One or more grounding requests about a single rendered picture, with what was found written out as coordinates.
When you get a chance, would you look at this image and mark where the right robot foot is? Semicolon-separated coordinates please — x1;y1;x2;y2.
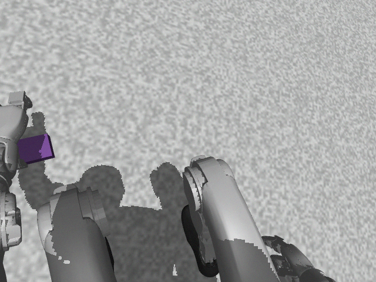
181;205;219;277

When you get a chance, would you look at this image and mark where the right robot arm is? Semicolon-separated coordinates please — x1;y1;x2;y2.
299;268;335;282

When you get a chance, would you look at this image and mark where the right robot hand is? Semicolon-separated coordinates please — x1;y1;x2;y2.
262;235;314;282

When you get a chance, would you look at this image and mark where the left robot foot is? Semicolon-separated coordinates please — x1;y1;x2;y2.
105;237;114;272

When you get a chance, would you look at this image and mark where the small box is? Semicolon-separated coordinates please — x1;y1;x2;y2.
17;134;55;164

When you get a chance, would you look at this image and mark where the left robot arm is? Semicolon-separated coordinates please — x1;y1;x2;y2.
0;138;22;282

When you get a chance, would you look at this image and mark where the left robot hand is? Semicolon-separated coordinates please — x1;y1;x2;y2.
0;91;32;170

